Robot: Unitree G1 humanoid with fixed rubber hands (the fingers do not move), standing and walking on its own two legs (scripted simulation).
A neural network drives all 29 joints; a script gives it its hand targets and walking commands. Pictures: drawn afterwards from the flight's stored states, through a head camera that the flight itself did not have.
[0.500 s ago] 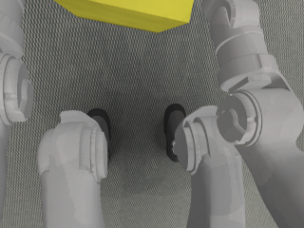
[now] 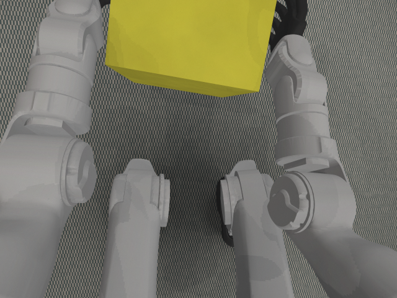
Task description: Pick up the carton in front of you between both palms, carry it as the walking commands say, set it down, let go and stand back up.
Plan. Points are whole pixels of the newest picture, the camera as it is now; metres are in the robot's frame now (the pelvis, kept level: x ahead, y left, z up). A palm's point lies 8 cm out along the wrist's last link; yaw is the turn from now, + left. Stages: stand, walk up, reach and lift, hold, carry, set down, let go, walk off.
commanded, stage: reach and lift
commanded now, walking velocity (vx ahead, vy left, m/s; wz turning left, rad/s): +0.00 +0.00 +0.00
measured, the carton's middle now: (189, 29) +0.56 +0.03 -0.18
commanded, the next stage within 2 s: none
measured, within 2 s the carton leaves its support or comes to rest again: neither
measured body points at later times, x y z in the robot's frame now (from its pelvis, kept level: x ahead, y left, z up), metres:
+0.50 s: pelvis +0.00 -0.01 +0.11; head +0.27 +0.04 +0.47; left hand +0.52 +0.18 +0.04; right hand +0.51 -0.12 +0.05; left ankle +0.10 +0.12 -0.36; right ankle +0.11 -0.14 -0.36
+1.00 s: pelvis +0.04 -0.01 +0.25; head +0.20 +0.02 +0.67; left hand +0.46 +0.17 +0.20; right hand +0.46 -0.13 +0.21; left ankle +0.10 +0.12 -0.36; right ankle +0.11 -0.14 -0.36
